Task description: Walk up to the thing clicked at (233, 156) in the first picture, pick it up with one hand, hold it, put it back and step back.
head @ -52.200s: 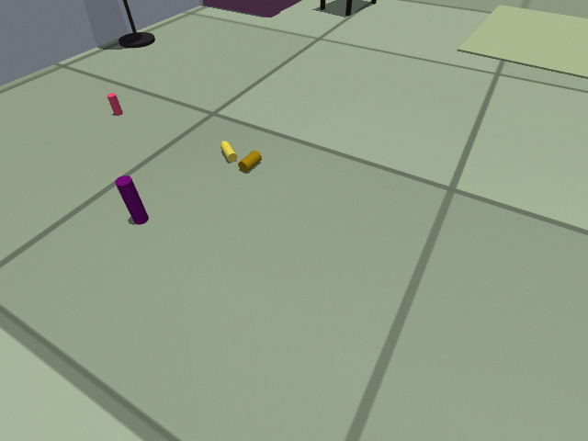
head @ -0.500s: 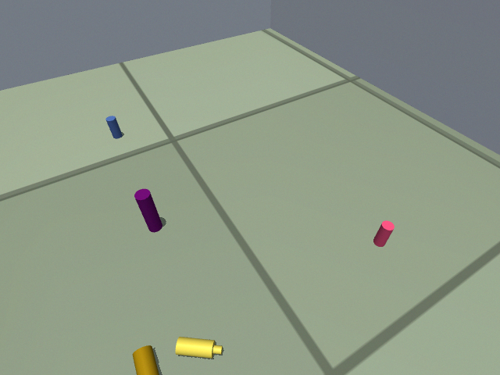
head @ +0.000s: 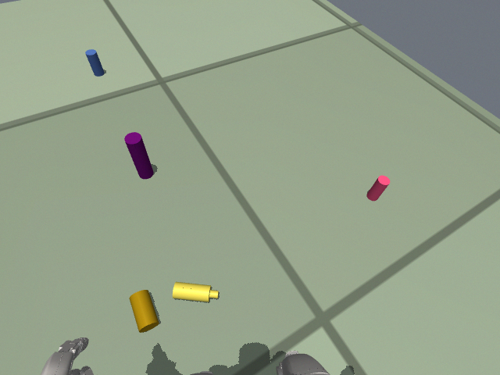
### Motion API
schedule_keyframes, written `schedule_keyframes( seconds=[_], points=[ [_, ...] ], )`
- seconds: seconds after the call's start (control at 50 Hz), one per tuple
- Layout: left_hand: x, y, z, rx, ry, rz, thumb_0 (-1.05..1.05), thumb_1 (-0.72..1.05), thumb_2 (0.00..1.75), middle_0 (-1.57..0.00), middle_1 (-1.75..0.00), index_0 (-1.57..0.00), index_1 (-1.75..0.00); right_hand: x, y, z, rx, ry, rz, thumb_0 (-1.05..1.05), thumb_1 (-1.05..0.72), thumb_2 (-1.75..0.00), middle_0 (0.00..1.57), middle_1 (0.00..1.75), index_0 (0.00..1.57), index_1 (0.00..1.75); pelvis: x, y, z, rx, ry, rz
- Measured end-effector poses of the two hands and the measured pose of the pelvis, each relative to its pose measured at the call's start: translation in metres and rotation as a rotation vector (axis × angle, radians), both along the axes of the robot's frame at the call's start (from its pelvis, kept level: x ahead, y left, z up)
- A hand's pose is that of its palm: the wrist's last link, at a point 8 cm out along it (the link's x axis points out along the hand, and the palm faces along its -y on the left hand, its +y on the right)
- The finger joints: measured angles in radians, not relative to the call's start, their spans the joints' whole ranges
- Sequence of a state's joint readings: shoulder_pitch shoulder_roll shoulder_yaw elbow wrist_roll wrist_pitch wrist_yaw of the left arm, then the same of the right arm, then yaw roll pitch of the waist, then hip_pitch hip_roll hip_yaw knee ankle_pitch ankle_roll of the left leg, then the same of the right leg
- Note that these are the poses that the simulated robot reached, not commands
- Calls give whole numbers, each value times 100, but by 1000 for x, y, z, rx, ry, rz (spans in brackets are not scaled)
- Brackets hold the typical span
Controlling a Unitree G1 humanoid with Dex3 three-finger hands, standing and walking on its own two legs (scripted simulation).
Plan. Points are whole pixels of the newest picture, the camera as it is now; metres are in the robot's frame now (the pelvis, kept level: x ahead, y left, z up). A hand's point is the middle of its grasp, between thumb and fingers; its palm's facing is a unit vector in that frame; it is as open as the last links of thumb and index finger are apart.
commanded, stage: step back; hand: left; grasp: from above
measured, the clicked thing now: (196, 292) +0.45 +0.16 -0.72
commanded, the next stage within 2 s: none
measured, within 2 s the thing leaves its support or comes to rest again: neither
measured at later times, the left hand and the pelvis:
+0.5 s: hand out of the picture +0.03 +0.25 -0.13, palm faces -0.11 -0.91 -0.40, open 7.4 cm; pelvis -0.09 -0.01 +0.00, yaw -6 degrees
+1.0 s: hand out of the picture -0.11 +0.27 -0.14, palm faces -0.08 -0.92 -0.38, open 7.4 cm; pelvis -0.23 +0.01 +0.01, yaw -5 degrees
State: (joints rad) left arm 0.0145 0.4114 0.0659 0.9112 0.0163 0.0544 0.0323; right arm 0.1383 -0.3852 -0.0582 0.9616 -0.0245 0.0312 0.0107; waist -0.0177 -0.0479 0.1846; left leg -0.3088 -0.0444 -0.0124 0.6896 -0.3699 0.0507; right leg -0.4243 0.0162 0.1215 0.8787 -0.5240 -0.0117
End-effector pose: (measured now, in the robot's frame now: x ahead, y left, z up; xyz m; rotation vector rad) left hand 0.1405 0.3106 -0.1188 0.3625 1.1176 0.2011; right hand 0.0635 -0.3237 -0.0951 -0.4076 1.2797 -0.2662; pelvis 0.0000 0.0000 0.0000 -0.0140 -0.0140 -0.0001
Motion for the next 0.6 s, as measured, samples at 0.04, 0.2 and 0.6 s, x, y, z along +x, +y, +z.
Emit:
schedule_keyframes(
  seconds=[0.04, 0.2, 0.6],
  points=[
    [-1, 0, 1, -6, 1, -8, 0, 90, 90, -20, -30, -20, -30, -13, 8, 5, 0, 17, -10, 0, -90, -90, 20, 30, 20, 30, -5, 3, 5, -6, 1, -3],
    [-38, -3, 4, -21, 71, -64, 0, 90, 90, -20, -30, -20, -30, -35, 25, 7, 14, -55, -50, 0, -90, -90, 21, 30, 20, 30, -27, 11, 11, -6, -3, -57],
    [-132, -22, 35, 27, -5, -63, 0, 90, 90, -20, -30, -21, -30, -111, -3, -8, 52, -94, -33, 0, -90, -90, 21, 30, 20, 30, -113, -6, 11, 31, -8, -76]
  ],
)
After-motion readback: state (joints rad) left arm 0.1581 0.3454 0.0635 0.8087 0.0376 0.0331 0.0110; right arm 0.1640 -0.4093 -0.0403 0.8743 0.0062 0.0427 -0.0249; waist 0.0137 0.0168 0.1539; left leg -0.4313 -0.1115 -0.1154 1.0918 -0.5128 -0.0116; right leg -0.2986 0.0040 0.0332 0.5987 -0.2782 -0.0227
